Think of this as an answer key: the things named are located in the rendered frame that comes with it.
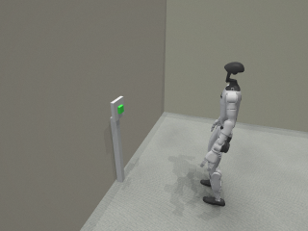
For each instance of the left robot upper arm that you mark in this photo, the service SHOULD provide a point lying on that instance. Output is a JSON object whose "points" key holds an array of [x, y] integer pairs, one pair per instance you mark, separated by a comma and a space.
{"points": [[231, 100]]}

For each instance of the robot left forearm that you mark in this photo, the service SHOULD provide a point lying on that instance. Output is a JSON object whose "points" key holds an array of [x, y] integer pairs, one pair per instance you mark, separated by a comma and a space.
{"points": [[223, 136]]}

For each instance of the robot left foot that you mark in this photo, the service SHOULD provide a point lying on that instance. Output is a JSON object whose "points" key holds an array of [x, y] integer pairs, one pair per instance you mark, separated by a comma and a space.
{"points": [[213, 201]]}

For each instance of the robot right foot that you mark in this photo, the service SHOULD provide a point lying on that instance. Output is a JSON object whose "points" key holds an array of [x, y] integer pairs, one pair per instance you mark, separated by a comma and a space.
{"points": [[206, 182]]}

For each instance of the robot foot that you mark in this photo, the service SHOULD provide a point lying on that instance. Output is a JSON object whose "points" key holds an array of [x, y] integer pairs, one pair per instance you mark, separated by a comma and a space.
{"points": [[206, 182], [213, 201]]}

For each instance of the robot right hand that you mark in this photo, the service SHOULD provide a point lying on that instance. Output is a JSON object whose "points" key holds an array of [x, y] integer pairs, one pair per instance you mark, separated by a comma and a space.
{"points": [[216, 123]]}

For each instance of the button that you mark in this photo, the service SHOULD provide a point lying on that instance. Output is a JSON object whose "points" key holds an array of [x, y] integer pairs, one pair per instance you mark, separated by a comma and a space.
{"points": [[120, 109]]}

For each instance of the robot left hand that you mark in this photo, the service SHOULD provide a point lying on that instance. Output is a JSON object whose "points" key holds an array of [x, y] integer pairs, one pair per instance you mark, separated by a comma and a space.
{"points": [[211, 157]]}

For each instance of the panel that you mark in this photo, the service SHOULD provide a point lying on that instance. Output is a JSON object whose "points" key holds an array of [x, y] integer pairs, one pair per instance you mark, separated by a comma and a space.
{"points": [[116, 135]]}

